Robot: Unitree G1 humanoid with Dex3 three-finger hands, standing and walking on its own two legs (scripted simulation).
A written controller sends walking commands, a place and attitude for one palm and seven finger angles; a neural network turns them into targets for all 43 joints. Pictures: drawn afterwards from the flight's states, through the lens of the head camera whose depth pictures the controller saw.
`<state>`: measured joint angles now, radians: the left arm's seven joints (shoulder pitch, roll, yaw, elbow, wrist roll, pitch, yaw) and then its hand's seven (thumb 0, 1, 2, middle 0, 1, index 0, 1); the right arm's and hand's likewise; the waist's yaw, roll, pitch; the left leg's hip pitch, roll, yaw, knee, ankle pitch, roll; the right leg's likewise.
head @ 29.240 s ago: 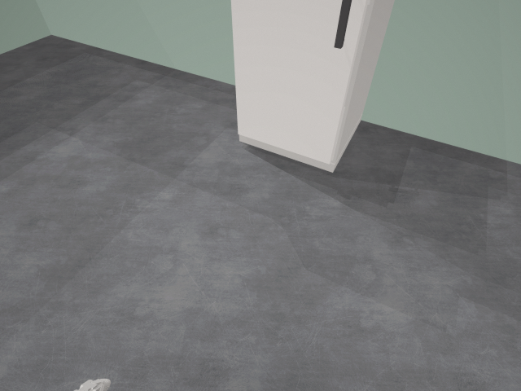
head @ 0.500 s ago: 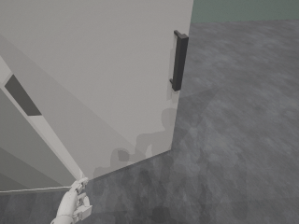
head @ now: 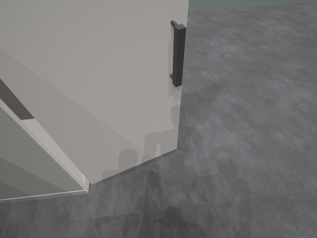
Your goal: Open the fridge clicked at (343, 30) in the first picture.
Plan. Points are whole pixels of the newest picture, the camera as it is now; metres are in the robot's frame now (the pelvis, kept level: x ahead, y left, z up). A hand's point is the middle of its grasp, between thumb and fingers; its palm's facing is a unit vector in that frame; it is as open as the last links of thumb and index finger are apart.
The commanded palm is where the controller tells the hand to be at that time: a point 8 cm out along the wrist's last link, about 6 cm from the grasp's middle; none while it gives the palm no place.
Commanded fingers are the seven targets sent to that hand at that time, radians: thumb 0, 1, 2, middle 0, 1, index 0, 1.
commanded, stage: let the arm hang, fingers relaxed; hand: right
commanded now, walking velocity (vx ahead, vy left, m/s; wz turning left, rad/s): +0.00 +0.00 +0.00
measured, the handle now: (175, 55) +0.69 -0.02 +0.08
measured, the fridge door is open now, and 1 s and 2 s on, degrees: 72 72 72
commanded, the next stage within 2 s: look to check the result in 0.58 s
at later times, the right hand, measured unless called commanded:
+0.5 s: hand out of the picture +0.06 -0.19 -0.17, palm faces -0.03 +0.98 -0.20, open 7.4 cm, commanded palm none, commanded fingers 0.00 -0.90 -0.90 0.20 0.30 0.20 0.30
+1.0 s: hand out of the picture +0.06 -0.21 -0.17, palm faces -0.04 +0.96 -0.27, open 7.4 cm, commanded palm none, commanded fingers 0.00 -0.90 -0.90 0.20 0.30 0.20 0.30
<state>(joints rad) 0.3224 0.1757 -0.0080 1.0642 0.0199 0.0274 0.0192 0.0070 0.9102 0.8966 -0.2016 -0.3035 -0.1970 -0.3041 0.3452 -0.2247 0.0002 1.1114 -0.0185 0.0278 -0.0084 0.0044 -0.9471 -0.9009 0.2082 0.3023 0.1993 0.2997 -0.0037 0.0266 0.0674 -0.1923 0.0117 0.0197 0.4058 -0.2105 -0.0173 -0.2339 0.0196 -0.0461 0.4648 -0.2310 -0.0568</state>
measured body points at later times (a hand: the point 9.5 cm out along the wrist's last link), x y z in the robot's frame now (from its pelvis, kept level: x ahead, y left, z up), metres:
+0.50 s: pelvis +0.01 +0.00 +0.00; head +0.01 -0.01 +0.45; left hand +0.02 +0.24 -0.15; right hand +0.06 -0.24 -0.16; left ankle +0.00 +0.14 -0.74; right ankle +0.01 -0.08 -0.74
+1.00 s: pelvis +0.02 +0.01 +0.01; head +0.03 +0.01 +0.45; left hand +0.05 +0.27 -0.14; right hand +0.06 -0.26 -0.15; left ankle +0.00 +0.14 -0.74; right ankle +0.01 -0.08 -0.74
